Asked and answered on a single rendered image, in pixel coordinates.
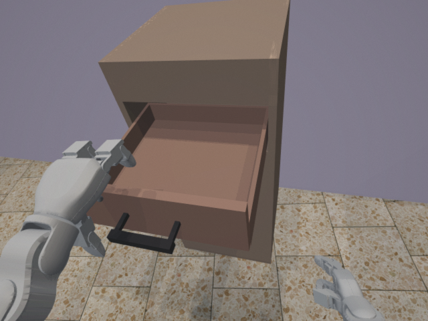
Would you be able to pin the handle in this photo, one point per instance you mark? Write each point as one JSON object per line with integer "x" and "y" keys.
{"x": 116, "y": 235}

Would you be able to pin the cabinet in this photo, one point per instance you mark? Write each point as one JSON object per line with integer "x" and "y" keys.
{"x": 224, "y": 53}

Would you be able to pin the left robot forearm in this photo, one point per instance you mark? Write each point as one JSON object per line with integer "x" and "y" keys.
{"x": 30, "y": 265}

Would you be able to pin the drawer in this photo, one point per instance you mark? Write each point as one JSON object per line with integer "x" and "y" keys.
{"x": 200, "y": 164}

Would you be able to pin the right robot forearm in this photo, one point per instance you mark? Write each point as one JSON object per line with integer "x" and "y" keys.
{"x": 357, "y": 308}

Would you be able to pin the robot left hand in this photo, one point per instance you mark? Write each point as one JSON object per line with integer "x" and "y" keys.
{"x": 70, "y": 186}

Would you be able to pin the robot right hand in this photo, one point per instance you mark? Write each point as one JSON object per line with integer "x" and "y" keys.
{"x": 331, "y": 295}

